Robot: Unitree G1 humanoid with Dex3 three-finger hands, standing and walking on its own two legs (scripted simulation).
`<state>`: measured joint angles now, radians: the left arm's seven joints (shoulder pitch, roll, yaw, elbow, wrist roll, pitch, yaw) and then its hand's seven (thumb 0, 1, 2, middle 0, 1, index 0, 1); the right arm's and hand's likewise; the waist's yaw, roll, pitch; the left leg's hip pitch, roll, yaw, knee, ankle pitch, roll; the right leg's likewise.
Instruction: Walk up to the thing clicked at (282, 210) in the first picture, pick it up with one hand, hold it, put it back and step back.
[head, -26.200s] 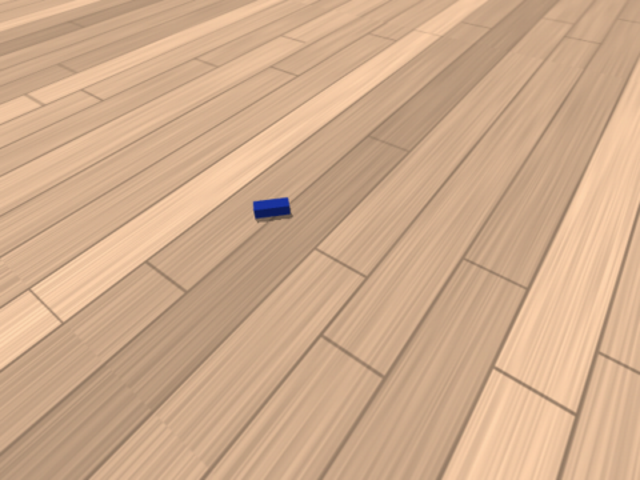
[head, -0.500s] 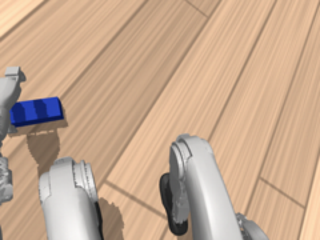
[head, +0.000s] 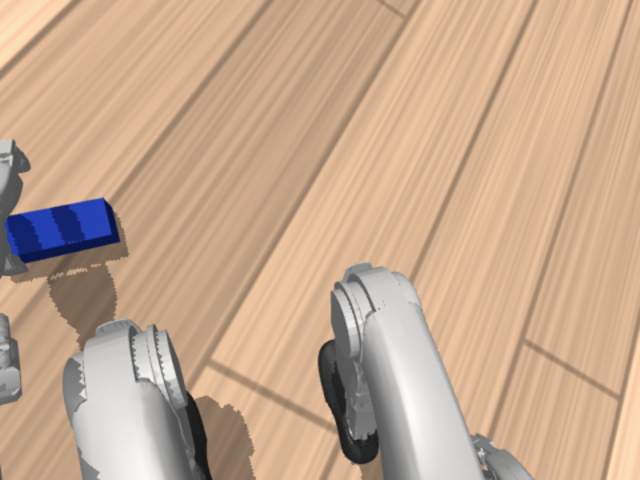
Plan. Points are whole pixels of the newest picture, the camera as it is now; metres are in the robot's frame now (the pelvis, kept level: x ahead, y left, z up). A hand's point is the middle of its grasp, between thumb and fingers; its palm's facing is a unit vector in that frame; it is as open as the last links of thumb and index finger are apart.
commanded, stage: close in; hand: left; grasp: from above
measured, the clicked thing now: (54, 232) +0.48 +0.30 -0.29
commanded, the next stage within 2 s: rest palm in 0.14 s
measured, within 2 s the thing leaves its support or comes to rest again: neither
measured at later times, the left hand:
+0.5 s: hand (44, 227) +0.47 +0.29 -0.22, palm faces -0.45 -0.08 -0.89, open 14.1 cm
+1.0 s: hand (50, 237) +0.46 +0.30 -0.26, palm faces -0.47 -0.12 -0.88, open 14.3 cm
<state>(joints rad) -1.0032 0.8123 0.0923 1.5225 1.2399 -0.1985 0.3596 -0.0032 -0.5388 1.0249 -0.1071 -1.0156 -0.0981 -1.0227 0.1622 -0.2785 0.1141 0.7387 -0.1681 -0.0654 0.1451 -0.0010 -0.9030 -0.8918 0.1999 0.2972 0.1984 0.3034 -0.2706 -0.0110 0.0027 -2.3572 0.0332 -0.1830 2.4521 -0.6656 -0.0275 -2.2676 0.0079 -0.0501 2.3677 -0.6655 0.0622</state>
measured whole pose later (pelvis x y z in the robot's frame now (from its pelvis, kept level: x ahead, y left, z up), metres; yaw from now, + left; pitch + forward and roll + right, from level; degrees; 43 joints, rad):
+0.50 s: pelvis +0.00 +0.01 -0.01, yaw -2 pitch +30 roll -10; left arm -1.07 0.88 0.11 1.71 1.34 -0.22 0.57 0.00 -0.51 1.01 -0.09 -0.99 -0.08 -1.00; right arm 0.13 -0.30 0.18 0.72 -0.25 -0.13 0.19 0.00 -0.89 -0.89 0.20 0.30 0.20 0.30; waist -0.35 -0.08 0.06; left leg -2.39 0.03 -0.22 2.52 -0.68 -0.02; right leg -2.28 0.02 -0.07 2.40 -0.67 0.07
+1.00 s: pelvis +0.01 +0.01 -0.02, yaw -5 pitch +29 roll -12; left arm -1.02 0.96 0.16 1.72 1.32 -0.25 0.60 0.00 -0.55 1.02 -0.08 -0.95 -0.06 -0.97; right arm 0.09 -0.32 0.23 0.71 -0.30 -0.19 0.24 0.00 -0.90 -0.90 0.20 0.30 0.20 0.30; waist -0.36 -0.11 0.13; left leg -2.37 0.03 -0.27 2.58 -0.74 -0.03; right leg -2.25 0.04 -0.11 2.43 -0.70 0.08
